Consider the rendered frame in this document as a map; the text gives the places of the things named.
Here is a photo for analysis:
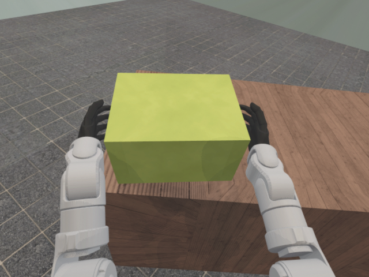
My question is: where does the right robot forearm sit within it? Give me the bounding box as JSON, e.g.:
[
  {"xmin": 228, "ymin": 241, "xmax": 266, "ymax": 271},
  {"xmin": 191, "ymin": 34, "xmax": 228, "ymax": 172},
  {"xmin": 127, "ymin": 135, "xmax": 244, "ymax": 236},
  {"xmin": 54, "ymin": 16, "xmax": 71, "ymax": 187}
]
[{"xmin": 246, "ymin": 144, "xmax": 335, "ymax": 277}]

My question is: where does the carton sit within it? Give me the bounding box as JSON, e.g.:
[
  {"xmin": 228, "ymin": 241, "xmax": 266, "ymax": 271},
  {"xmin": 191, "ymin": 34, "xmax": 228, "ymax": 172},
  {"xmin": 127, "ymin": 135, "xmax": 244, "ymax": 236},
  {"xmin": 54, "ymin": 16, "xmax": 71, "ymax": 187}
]
[{"xmin": 104, "ymin": 73, "xmax": 251, "ymax": 184}]

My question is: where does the right robot hand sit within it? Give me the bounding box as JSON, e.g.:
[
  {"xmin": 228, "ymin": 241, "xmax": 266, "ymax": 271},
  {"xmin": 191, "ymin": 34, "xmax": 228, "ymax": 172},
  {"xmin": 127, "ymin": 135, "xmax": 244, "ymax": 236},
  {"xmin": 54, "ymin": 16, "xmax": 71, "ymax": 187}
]
[{"xmin": 239, "ymin": 102, "xmax": 270, "ymax": 151}]

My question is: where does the left robot forearm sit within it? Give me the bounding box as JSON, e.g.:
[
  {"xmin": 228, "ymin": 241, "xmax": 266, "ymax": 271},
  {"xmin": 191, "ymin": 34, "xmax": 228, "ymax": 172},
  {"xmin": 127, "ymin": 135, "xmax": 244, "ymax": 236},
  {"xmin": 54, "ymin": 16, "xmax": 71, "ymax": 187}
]
[{"xmin": 51, "ymin": 137, "xmax": 109, "ymax": 277}]

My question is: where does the left robot hand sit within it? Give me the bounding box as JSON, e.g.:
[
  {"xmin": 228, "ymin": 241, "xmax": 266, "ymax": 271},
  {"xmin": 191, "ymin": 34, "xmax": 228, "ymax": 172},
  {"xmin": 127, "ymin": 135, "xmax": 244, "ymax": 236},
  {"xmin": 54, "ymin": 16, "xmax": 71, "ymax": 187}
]
[{"xmin": 78, "ymin": 99, "xmax": 111, "ymax": 141}]

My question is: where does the left robot upper arm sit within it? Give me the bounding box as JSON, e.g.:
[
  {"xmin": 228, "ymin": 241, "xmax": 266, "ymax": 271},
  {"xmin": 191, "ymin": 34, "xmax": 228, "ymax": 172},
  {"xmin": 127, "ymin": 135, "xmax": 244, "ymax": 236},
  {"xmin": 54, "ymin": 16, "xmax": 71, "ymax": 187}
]
[{"xmin": 54, "ymin": 258, "xmax": 117, "ymax": 277}]

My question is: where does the pedestal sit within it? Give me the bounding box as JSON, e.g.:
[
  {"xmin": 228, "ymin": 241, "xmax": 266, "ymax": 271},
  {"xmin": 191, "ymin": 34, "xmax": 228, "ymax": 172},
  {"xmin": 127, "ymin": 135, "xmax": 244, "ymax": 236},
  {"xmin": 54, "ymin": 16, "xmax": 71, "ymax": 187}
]
[{"xmin": 104, "ymin": 70, "xmax": 369, "ymax": 277}]

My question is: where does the right robot upper arm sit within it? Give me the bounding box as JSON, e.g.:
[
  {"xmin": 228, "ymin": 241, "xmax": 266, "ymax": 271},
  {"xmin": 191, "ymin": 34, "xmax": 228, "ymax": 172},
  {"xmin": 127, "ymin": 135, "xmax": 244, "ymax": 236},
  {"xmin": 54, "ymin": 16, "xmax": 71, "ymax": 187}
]
[{"xmin": 269, "ymin": 259, "xmax": 334, "ymax": 277}]

